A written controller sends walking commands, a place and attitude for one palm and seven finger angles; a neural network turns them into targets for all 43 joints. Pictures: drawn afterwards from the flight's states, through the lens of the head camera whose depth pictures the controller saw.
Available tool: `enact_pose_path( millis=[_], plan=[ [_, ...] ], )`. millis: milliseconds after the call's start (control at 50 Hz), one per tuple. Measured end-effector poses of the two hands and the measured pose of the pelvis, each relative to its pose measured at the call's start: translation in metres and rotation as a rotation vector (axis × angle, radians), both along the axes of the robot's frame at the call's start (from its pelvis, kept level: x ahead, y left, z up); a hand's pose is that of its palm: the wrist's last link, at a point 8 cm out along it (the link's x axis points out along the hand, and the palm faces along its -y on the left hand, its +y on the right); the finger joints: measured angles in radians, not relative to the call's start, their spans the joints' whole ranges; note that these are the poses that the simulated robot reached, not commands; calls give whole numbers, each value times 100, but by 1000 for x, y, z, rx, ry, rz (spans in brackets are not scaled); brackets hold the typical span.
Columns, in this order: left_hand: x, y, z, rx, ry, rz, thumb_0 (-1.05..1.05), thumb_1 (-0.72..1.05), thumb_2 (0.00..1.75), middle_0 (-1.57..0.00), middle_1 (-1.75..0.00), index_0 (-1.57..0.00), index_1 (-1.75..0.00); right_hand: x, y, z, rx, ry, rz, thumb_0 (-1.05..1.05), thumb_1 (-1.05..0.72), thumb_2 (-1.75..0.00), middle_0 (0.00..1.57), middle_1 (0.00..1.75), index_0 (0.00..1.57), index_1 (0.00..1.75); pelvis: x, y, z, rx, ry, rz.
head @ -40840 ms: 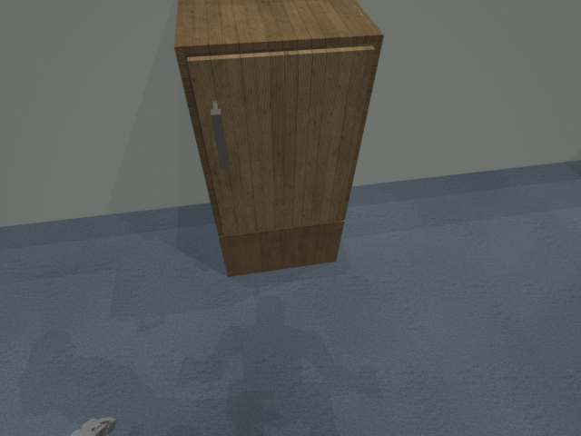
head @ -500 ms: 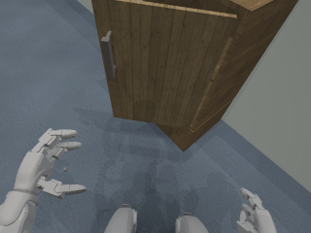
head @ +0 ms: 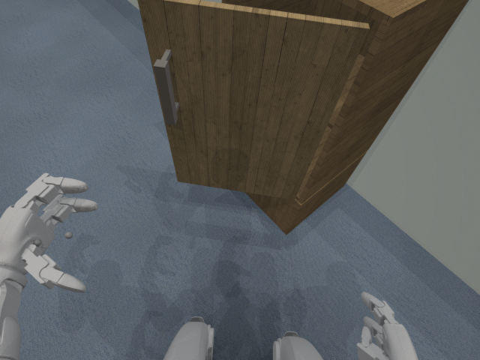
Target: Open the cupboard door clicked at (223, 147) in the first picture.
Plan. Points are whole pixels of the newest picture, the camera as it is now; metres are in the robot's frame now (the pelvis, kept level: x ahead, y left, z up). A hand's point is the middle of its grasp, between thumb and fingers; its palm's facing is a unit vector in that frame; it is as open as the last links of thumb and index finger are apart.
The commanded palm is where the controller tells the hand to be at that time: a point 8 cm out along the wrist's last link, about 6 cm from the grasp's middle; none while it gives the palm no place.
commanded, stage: raise the hand with hooked fingers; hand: left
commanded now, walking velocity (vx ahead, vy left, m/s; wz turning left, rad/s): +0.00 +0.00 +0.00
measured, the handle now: (169, 89) +0.63 +0.20 +0.04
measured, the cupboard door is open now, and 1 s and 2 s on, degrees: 41 41 41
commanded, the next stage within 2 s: move the hooked fingers beside the handle in 0.50 s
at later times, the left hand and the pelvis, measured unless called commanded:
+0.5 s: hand (73, 234) +0.28 +0.27 +0.05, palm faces -0.07 -1.00 -0.04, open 13.9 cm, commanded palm +0.26 +0.32 +0.06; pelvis +0.00 +0.00 +0.00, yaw +0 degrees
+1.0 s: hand (96, 190) +0.36 +0.26 +0.05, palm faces -0.10 -0.99 -0.02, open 14.0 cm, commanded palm +0.34 +0.31 +0.05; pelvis +0.00 +0.00 -0.01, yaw -1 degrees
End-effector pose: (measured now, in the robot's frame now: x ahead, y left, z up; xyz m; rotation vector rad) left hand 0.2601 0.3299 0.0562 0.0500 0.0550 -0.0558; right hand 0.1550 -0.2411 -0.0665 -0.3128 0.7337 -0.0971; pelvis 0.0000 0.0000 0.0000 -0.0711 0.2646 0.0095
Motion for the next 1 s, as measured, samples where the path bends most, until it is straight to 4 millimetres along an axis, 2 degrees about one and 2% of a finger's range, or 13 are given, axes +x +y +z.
enact_pose_path(
  millis=[240, 680, 840, 1000],
  plan=[
    [8, -7, -2, -15, -3, -26, -1, -50, 30, -30, -120, -30, -119, -18, -19, 4, -26, 27, -48, 1, -90, -90, 20, 30, 20, 30, 1, -3, 1, 6, 8, -12],
    [4, -5, -2, -9, -4, -15, -1, -50, 30, -30, -120, -31, -120, -5, -5, 0, 2, -4, -11, 1, -90, -90, 20, 30, 20, 30, -3, -3, -1, 5, 3, -5],
    [39, -6, -5, -23, -23, -28, -1, -50, 30, -30, -120, -31, -120, -11, -11, -8, -29, 39, -24, 1, -90, -90, 20, 30, 20, 30, -5, -3, -6, 3, 18, -2],
    [81, -12, -3, -26, -11, -41, -1, -50, 30, -30, -120, -31, -120, -34, -19, -14, -33, 116, -77, 1, -90, -90, 20, 30, 20, 30, -4, -3, -5, 8, 42, -16]
  ],
)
